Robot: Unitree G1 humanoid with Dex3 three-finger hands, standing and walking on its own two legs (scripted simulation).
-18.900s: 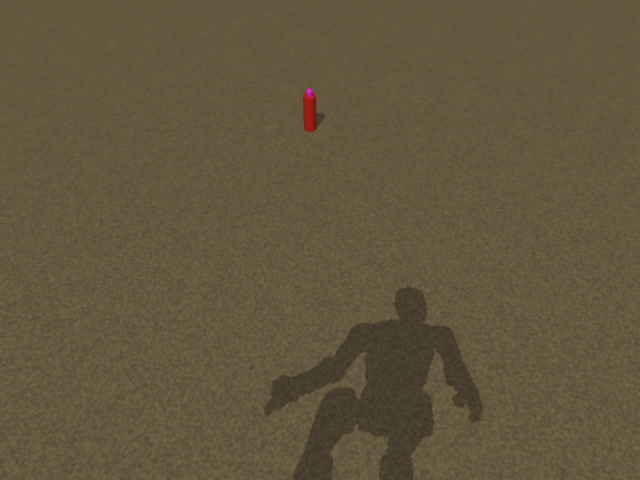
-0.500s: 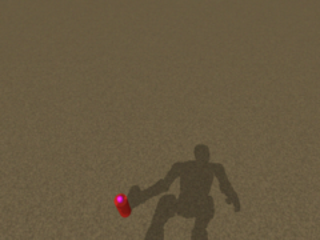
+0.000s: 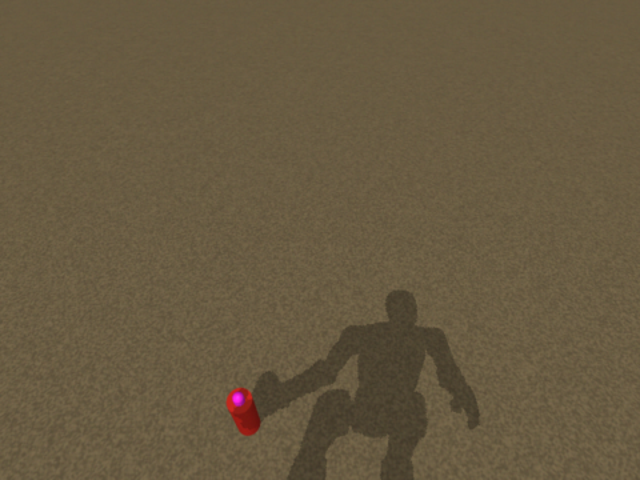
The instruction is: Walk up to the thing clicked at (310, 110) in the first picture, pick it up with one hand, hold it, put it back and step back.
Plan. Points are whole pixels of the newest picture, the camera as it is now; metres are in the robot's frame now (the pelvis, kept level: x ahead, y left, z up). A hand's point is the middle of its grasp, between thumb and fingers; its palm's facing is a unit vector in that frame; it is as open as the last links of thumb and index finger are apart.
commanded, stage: stand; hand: left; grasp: from the side
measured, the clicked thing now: (243, 410) +0.41 +0.24 -0.66
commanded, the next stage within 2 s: go down in 0.08 s
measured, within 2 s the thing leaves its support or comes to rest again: neither
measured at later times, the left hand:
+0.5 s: hand (148, 467) +0.17 +0.27 -0.17, palm faces +0.06 -0.94 -0.33, open 12.8 cm
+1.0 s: hand out of the picture +0.16 +0.29 -0.20, palm faces +0.10 -0.94 -0.33, open 17.5 cm
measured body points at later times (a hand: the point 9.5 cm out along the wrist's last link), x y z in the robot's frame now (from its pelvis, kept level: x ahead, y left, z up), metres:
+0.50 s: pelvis -0.01 +0.00 -0.03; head +0.05 +0.01 +0.42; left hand +0.17 +0.31 -0.14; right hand +0.09 -0.26 -0.15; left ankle +0.00 +0.15 -0.75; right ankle +0.00 -0.14 -0.75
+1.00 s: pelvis +0.00 +0.01 -0.08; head +0.08 +0.04 +0.36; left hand +0.15 +0.34 -0.17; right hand +0.18 -0.24 -0.16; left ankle +0.00 +0.15 -0.75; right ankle +0.00 -0.14 -0.75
